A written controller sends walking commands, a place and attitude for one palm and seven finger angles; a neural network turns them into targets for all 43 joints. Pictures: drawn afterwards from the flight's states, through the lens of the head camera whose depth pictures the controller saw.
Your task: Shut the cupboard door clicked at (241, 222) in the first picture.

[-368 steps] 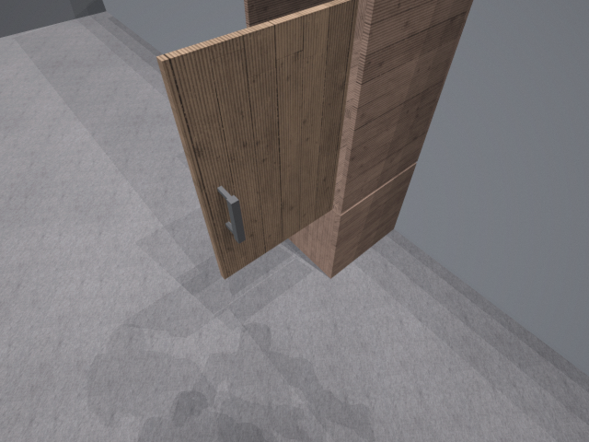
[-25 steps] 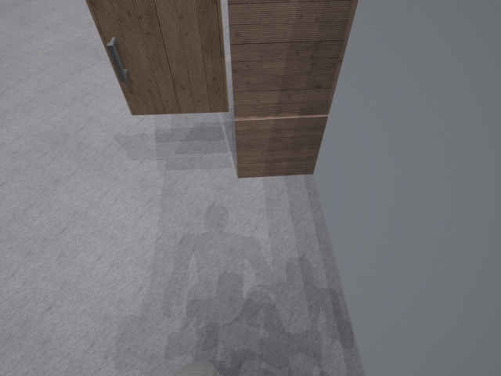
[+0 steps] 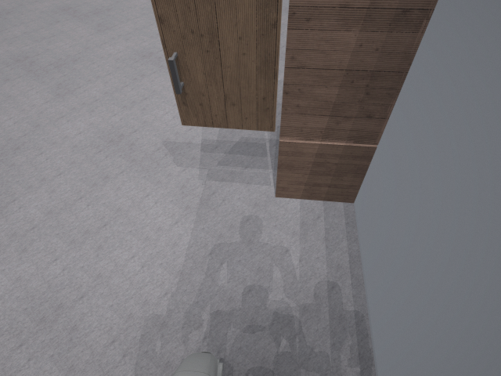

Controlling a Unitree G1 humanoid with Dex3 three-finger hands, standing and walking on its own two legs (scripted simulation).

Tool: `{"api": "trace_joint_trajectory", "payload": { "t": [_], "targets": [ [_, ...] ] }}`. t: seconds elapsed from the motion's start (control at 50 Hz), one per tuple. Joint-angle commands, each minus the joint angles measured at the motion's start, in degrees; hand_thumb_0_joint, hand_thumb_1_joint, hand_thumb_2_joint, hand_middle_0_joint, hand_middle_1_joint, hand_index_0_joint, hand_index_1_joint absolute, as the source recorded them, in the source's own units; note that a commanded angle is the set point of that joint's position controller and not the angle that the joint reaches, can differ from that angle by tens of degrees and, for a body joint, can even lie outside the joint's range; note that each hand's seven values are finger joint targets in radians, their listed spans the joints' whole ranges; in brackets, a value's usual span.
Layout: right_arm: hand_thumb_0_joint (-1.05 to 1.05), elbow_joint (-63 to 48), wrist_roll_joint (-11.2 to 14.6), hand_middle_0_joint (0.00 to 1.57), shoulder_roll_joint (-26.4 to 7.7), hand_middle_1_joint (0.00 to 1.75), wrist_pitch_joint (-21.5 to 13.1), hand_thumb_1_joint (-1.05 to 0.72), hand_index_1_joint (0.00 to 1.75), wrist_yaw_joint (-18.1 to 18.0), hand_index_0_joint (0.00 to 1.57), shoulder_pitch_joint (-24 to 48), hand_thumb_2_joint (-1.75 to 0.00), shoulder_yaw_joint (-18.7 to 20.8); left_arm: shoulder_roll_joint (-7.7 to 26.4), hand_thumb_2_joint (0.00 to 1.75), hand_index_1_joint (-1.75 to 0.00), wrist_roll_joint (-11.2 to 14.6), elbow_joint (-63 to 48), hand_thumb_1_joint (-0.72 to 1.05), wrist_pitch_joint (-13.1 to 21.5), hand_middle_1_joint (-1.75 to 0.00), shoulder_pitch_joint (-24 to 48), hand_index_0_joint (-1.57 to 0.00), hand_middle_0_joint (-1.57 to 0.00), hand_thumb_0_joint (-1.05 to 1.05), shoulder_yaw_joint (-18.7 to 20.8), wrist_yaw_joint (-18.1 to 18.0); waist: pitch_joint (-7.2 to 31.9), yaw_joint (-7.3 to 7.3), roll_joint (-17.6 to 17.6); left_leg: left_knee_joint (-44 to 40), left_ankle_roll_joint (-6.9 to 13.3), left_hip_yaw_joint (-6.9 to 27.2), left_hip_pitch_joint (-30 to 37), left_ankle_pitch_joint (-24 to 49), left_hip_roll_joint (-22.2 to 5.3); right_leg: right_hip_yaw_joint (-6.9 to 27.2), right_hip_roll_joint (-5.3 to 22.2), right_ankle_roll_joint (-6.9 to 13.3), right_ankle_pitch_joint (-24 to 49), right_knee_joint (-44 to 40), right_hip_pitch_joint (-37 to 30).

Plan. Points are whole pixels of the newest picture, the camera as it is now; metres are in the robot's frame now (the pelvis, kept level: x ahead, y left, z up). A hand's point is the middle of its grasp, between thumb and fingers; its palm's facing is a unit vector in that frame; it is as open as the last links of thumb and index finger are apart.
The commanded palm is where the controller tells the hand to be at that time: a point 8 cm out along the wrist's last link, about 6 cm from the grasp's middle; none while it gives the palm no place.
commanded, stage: take the last steps up to it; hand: left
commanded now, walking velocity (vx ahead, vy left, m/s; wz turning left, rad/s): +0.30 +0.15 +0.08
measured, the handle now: (176, 73) +1.04 +0.35 -0.10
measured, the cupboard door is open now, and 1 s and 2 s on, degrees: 89 89 89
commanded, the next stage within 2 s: come to a stop and stand still in 1.28 s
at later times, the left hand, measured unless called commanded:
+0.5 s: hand (138, 322) +0.23 +0.26 -0.17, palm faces +0.07 -0.97 -0.23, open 7.4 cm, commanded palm none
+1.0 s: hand (138, 303) +0.27 +0.28 -0.19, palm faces +0.11 -0.98 -0.16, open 7.4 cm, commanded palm none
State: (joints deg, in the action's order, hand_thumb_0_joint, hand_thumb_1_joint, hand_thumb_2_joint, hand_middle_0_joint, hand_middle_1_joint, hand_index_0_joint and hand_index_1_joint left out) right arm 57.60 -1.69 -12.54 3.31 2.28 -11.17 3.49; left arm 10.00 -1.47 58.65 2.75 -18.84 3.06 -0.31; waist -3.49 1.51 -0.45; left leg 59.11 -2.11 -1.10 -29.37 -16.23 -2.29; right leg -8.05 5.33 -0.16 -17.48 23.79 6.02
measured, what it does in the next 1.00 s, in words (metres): walks ahead: left foot, then right foot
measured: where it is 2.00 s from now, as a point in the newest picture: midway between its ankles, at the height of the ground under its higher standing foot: (235, 293)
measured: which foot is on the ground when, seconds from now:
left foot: up 0.00-0.20, down 0.22-0.54, up 0.56-0.96, down 0.98-1.00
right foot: down 0.00-0.22, up 0.24-0.52, down 0.54-0.98, up 1.00-1.00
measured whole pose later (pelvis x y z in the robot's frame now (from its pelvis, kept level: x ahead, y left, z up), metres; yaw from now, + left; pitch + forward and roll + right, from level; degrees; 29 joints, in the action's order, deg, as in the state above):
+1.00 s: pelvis +0.36 +0.12 -0.02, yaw +0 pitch -1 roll +0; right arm 56.6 -2.0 -10.3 -2.6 1.8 -7.5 2.0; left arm 7.9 -1.1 65.4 2.2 -24.2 2.7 0.0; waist -4.3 2.8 -0.5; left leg 30.8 1.5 -5.6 -22.7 -6.8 -3.3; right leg -7.1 5.6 -1.5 -27.4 36.8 4.5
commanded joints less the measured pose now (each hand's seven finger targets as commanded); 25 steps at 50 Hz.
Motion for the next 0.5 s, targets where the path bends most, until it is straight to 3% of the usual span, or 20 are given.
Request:
{"api": "trace_joint_trajectory", "payload": {
  "t": [0.0, 0.08, 0.1, 0.12, 0.14, 0.16, 0.18, 0.2, 0.22, 0.24, 0.26, 0.28, 0.32, 0.36, 0.42, 0.46, 0.48],
  "targets": [
    [0.0, -6.35, 0.53, 0.2, -0.42, 0.3, -2.89, -0.9, 0.3, 0.6, 0.2, 8.74, -0.9, -0.42, 9.66, 0.9, -0.3, 0.18, 1.01, 0.9, 1.72, -0.3, -7.26, -0.2, -0.2, 0.0, 1.68, -0.43, 0.57, 2.83, -7.12, -10.64, -0.68, -3.26, -7.14, 2.76, -0.94, 6.91, 13.72, 5.77, 24.85, -10.15, -8.9],
    [0.0, -7.06, 0.7, 0.2, -0.1, 0.3, -3.65, -0.9, 0.3, 0.96, 0.2, 10.94, -0.9, -1.0, 10.25, 0.9, -0.3, -0.12, 2.72, 0.9, 1.24, -0.3, -7.44, -0.2, -0.2, 0.0, 1.66, -0.53, -0.63, 3.07, -11.8, -20.57, 0.67, -5.5, -1.07, 2.44, 0.35, 4.4, 14.13, 4.69, 27.86, -7.78, -7.59],
    [0.0, -6.89, 0.67, 0.2, -0.49, 0.3, -3.91, -0.9, 0.3, 0.88, 0.2, 10.48, -0.9, -1.04, 10.17, 0.9, -0.3, -0.17, 2.84, 0.9, 1.09, -0.3, -6.97, -0.2, -0.2, 0.0, 1.78, -0.59, -0.97, 2.5, -12.06, -22.47, 1.37, -5.73, 1.71, 1.62, 0.63, 4.45, 14.47, 4.53, 28.64, -6.62, -6.53],
    [0.0, -6.17, 0.59, 0.2, -1.05, 0.3, -4.21, -0.9, 0.3, 0.67, 0.2, 7.92, -0.9, -0.83, 10.39, 0.9, -0.3, -0.18, 2.99, 0.9, 0.98, -0.3, -5.64, -0.2, -0.2, 0.0, 1.84, -0.54, -0.6, 0.85, -11.77, -25.41, 2.01, -6.9, 6.91, 1.89, 1.59, 3.32, 13.81, 3.93, 29.49, -4.14, -4.04],
    [0.0, -4.31, 0.31, 0.2, -2.16, 0.3, -4.58, -0.9, 0.3, 0.15, 0.2, 2.26, -0.9, -0.56, 10.43, 0.9, -0.3, 0.03, 2.52, 0.9, 0.8, -0.3, -3.82, -0.2, -0.2, 0.0, 2.01, -0.54, 0.71, -2.41, -10.14, -29.58, 2.68, -8.33, 16.47, 4.43, 3.08, 1.28, 12.44, 2.93, 30.26, 0.92, 0.66],
    [0.0, -1.71, 0.02, 0.2, -5.05, 0.3, -4.9, -0.9, 0.3, -0.61, 0.2, -5.64, -0.9, 0.08, 9.39, 0.9, -0.3, 0.06, 2.0, 0.9, 0.57, -0.3, -3.51, -0.2, -0.2, 0.0, 1.68, -0.25, 4.73, -5.65, -4.47, -32.02, 3.72, -8.16, 28.38, 4.04, 2.34, -0.41, 9.92, 1.67, 27.92, 11.45, 5.78],
    [0.0, 0.3, -0.76, 0.2, -11.69, 0.3, -5.37, -0.9, 0.3, -1.6, 0.2, -14.08, -0.9, 1.78, 5.99, 0.9, -0.3, 0.53, 0.68, 0.9, 0.21, -0.3, -4.92, -0.2, -0.2, 0.0, 1.17, 0.12, 10.95, -8.72, 9.62, -32.87, 8.59, 8.96, 41.03, 3.49, -11.12, -3.95, 3.0, -0.83, 6.4, 27.11, 18.57],
    [0.0, 1.43, -0.35, 0.2, -14.97, 0.3, -4.84, -0.9, 0.3, -2.63, 0.2, -19.58, -0.9, 2.62, 4.11, 0.9, -0.3, 0.68, -2.14, 0.9, 0.05, -0.3, -1.7, -0.2, -0.2, 0.0, 0.47, 0.14, 13.08, -9.98, 15.93, -41.15, 13.93, 22.62, 42.48, 2.5, -20.57, -0.75, -2.12, -0.87, -18.09, 42.32, 27.16],
    [0.0, 1.04, -0.18, 0.2, -16.14, 0.3, -4.5, -0.9, 0.3, -2.84, 0.2, -18.22, -0.9, 2.69, 3.43, 0.9, -0.3, 0.5, -4.9, 0.9, 0.03, -0.3, 2.53, -0.2, -0.2, 0.0, 0.17, 0.05, 7.41, -9.36, 7.91, -43.72, 16.56, 26.91, 34.26, -5.41, -24.23, 3.57, -0.54, 0.57, -18.56, 50.39, 31.83],
    [0.0, -0.17, -0.14, 0.2, -12.89, 0.3, -4.82, -0.9, 0.3, -2.96, 0.2, -12.19, -0.9, 2.05, 2.6, 0.9, -0.3, 0.42, -4.44, 0.9, -0.29, -0.3, 4.33, -0.2, -0.2, 0.0, 0.13, -0.18, 4.94, -6.79, 11.94, -45.92, 15.64, 22.88, 27.23, -13.26, -21.81, 5.27, 1.37, 0.93, -14.63, 52.69, 33.51],
    [0.0, -1.61, -0.04, 0.2, -9.49, 0.3, -4.92, -0.9, 0.3, -3.18, 0.2, -7.18, -0.9, 1.22, 3.45, 0.9, -0.3, 0.34, -3.95, 0.9, -0.7, -0.3, 4.34, -0.2, -0.2, 0.0, 0.58, 0.24, 2.22, -5.05, 15.69, -47.54, 13.89, 19.11, 21.0, -16.59, -19.17, 5.93, 2.93, 0.92, -10.57, 51.56, 32.32],
    [0.0, -2.24, -0.1, 0.2, -7.0, 0.3, -5.09, -0.9, 0.3, -3.29, 0.2, -4.2, -0.9, 0.48, 3.79, 0.9, -0.3, 0.04, -3.23, 0.9, -1.18, -0.3, 3.11, -0.2, -0.2, 0.0, 0.9, 0.6, 0.11, -3.13, 15.25, -48.47, 12.36, 15.37, 15.6, -15.14, -17.37, 6.05, 3.75, 0.94, -8.37, 48.67, 29.39],
    [0.0, -2.31, -0.22, 0.2, -6.33, 0.3, -5.63, -0.9, 0.3, -3.39, 0.2, -2.6, -0.9, 0.28, 2.34, 0.9, -0.3, 0.02, -2.07, 0.9, -1.86, -0.3, 0.63, -0.2, -0.2, 0.0, 0.77, 1.17, 0.65, -0.76, 10.43, -48.75, 11.2, 9.64, 11.91, -9.74, -14.63, 4.7, 3.57, 0.82, -5.58, 41.43, 23.39],
    [0.0, -2.38, -0.41, 0.2, -5.73, 0.3, -5.88, -0.9, 0.3, -3.23, 0.2, -2.01, -0.9, 0.7, 1.11, 0.9, -0.3, 0.04, -2.57, 0.9, -2.12, -0.3, 1.15, -0.2, -0.2, 0.0, 0.75, 1.35, 1.0, 0.13, 7.67, -49.21, 11.57, 5.24, 10.25, -8.08, -13.39, 3.29, 2.85, 0.6, -3.87, 30.77, 18.32],
    [0.0, -1.79, -0.27, 0.2, -6.49, 0.3, -5.47, -0.9, 0.3, -2.68, 0.2, -2.24, -0.9, 0.73, 2.0, 0.9, -0.3, -0.11, -3.38, 0.9, -1.78, -0.3, 1.92, -0.2, -0.2, 0.0, 0.79, 1.58, 0.44, 0.6, 5.27, -47.18, 11.55, 4.07, 8.28, -11.24, -12.53, 1.07, 0.11, 0.02, -1.57, 19.49, 9.45],
    [0.0, -1.74, -0.14, 0.2, -6.59, 0.3, -4.97, -0.9, 0.3, -2.45, 0.2, -1.01, -0.9, 0.63, 3.38, 0.9, -0.3, -0.26, -2.35, 0.9, -1.67, -0.3, -2.11, -0.2, -0.2, 0.0, 1.35, 1.51, -0.05, 3.25, 2.49, -41.65, 9.31, 1.96, 3.68, -15.88, -9.87, 0.2, -1.6, -0.26, 0.8, 12.49, -0.14],
    [0.0, -1.73, 0.12, 0.2, -5.26, 0.3, -4.87, -0.9, 0.3, -2.23, 0.2, -0.61, -0.9, 0.39, 5.37, 0.9, -0.3, -0.48, -1.36, 0.9, -1.35, -0.3, -5.8, -0.2, -0.2, 0.0, 1.88, 1.25, 0.06, 5.1, -0.9, -33.43, 6.83, -1.17, 0.22, -17.05, -5.63, 3.19, -0.48, 0.16, -2.31, 6.83, -5.72]
  ]
}}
